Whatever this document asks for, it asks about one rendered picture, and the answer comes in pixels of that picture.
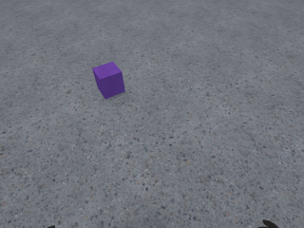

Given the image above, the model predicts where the carton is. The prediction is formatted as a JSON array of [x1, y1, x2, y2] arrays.
[[92, 62, 125, 99]]

